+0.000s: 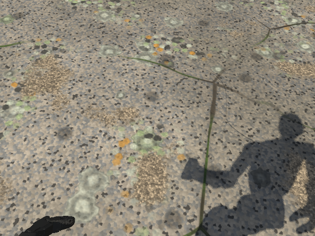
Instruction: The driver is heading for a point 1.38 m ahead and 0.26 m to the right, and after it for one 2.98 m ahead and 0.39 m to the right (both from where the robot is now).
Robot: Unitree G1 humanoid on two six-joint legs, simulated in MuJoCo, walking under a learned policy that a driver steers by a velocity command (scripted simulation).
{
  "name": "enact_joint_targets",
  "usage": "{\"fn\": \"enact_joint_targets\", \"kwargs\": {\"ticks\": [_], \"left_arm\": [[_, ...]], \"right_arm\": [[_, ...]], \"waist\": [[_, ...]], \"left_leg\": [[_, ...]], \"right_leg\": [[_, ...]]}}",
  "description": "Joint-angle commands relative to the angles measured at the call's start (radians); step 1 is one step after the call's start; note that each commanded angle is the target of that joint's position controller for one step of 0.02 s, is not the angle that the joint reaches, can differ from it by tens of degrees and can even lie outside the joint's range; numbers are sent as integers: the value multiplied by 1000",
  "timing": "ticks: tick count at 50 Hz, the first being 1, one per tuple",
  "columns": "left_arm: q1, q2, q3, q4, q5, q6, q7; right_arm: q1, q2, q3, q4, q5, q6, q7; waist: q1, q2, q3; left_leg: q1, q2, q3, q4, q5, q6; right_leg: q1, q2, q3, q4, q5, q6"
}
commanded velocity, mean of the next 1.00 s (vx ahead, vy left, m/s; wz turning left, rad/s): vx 0.49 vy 0.00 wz -0.34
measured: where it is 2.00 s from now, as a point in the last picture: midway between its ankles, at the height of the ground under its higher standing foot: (183, 109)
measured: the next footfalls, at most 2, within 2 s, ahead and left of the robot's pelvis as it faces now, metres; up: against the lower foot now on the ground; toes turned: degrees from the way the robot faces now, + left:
right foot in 0.10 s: +0.25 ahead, -0.11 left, +0.00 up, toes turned -4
left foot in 0.56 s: +0.55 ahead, +0.06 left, +0.00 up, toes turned -22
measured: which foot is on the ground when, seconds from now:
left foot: down 0.00-0.10, up 0.12-0.54, down 0.56-1.00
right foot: up 0.00-0.08, down 0.10-0.56, up 0.58-1.00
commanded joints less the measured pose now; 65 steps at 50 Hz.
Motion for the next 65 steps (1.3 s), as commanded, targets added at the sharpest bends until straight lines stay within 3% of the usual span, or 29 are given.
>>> {"fn": "enact_joint_targets", "kwargs": {"ticks": [1,3,5,6,7,8,9,11,12,15,20,25,28,29,30,31,32,33,37,42,50,52,53,54,55,56,57,60,65], "left_arm": [[-178,66,7,-115,-4,-26,-22],[-103,100,22,-98,1,-22,-22],[148,167,57,-41,1,-11,-5],[325,233,71,-17,7,-1,10],[346,269,75,-3,0,-9,1],[353,172,58,2,-9,-1,9],[289,165,53,-10,0,4,19],[196,153,46,-33,14,7,25],[175,146,41,-45,27,6,29],[159,142,40,-39,10,5,39],[230,189,55,-8,-2,20,60],[291,185,56,15,-12,39,68],[279,128,39,4,2,44,62],[309,50,11,-11,26,40,58],[440,26,0,-37,-14,29,57],[424,125,18,2,-26,31,63],[319,164,30,-10,-18,35,62],[257,154,28,-22,-4,36,65],[222,92,19,-33,4,34,50],[80,48,-7,-65,18,23,38],[-94,79,-2,-115,3,2,10],[13,116,20,-89,9,-4,14],[152,161,44,-48,16,-4,24],[340,242,67,-22,32,1,38],[370,300,75,-9,37,11,39],[364,201,54,-7,26,12,38],[306,161,39,-4,18,10,39],[165,85,19,3,35,-7,31],[156,109,38,58,40,-36,40]], "right_arm": [[51,-166,-44,-11,1,-2,-4],[39,-189,-49,-12,-3,6,-12],[0,-203,-48,-28,-12,20,-22],[0,-171,-34,-62,-38,13,-28],[133,-46,3,-71,-36,-7,-6],[13,-150,-12,-82,-7,-38,7],[-103,-176,-20,-126,27,-60,18],[-168,-158,-19,-143,-4,-80,12],[-145,-154,-22,-146,-13,-74,12],[-117,-121,-15,-148,-27,-46,6],[-331,-63,10,-205,-27,-50,7],[-375,-127,-19,-223,2,-62,20],[-196,-178,-53,-193,-6,-73,12],[-44,-233,-67,-181,-19,-71,4],[13,-299,-85,-133,-29,-56,18],[-14,-195,-64,-149,-15,-54,27],[-52,-147,-51,-150,-10,-51,25],[-97,-133,-43,-153,-18,-47,26],[-127,-95,-32,-116,-15,-54,25],[-92,-156,-47,-71,1,-47,20],[4,-197,-53,7,22,-13,14],[-16,-210,-55,12,25,-1,9],[-17,-191,-46,8,20,-1,7],[-28,-127,-19,-27,-7,-6,7],[98,-23,10,-42,5,-22,6],[42,-136,-18,-25,28,-30,7],[-37,-172,-33,-47,43,-32,9],[-69,-128,-38,-45,20,-6,5],[-106,-74,-35,-65,16,27,5]], "waist": [[-19,117,87],[29,151,-4],[169,147,-167],[223,25,-303],[122,-232,-423],[196,-109,-376],[191,-64,-212],[121,88,-68],[83,58,-58],[47,9,-27],[129,-10,1],[129,-54,-32],[25,-55,-115],[-19,88,-267],[51,444,-344],[24,284,-253],[4,184,-137],[17,107,-83],[66,155,-28],[36,116,1],[7,126,40],[88,122,-16],[153,103,-110],[226,-14,-271],[164,-264,-385],[203,-148,-316],[187,-110,-178],[97,-80,-48],[70,-22,7]], "left_leg": [[8,297,-49,-8,532,92],[62,290,-8,124,955,69],[-26,247,57,462,1186,23],[-281,204,77,778,838,-10],[-693,-10,13,1120,-172,-84],[-801,25,-95,1192,-178,-72],[-858,74,-84,1163,-90,-62],[-794,132,-55,1019,3,-68],[-738,150,-57,987,21,-78],[-694,169,-21,849,29,-131],[-559,103,21,448,383,-168],[-493,79,-40,296,354,-140],[-221,125,-46,239,249,-56],[19,311,-224,246,184,9],[229,482,-716,111,-111,157],[172,459,-746,64,-291,138],[67,417,-581,62,-223,105],[-34,372,-459,59,-66,94],[-182,286,-246,-8,221,117],[-185,286,-131,-65,335,138],[-113,322,-81,-14,397,90],[-121,297,-63,113,587,59],[-187,244,-26,280,641,32],[-391,176,18,594,369,-12],[-730,31,25,907,-231,-66],[-830,73,-76,1025,-235,-68],[-873,114,-63,1034,-142,-61],[-752,194,-49,944,43,-78],[-774,199,-68,842,196,-103]], "right_leg": [[-43,16,-22,-46,-65,-54],[90,81,-64,-33,-154,-96],[449,116,-68,-59,-122,-159],[789,-72,200,-22,-104,-230],[1112,-309,756,-115,-333,-419],[1084,-279,790,-219,-461,-373],[941,-251,646,-254,-426,-330],[662,-175,494,-301,-212,-303],[580,-151,455,-326,-150,-307],[426,-116,366,-365,-71,-316],[280,-19,252,-337,-125,-232],[428,-79,398,-208,-256,-181],[402,-23,386,22,-236,-117],[297,46,280,318,-426,-78],[-26,137,174,608,-706,-32],[-119,72,216,724,-646,-18],[-140,47,193,743,-553,-14],[-109,18,165,720,-489,-9],[-26,-39,117,558,-407,-3],[-27,-60,71,260,-234,11],[108,-8,34,-17,-161,-31],[296,28,7,-87,-176,-63],[513,22,10,-92,-162,-88],[814,-183,223,-61,-146,-153],[1052,-392,632,-164,-345,-286],[971,-369,670,-233,-500,-273],[853,-338,521,-255,-483,-234],[578,-230,262,-351,-271,-187],[511,-222,66,-422,-44,-195]]}}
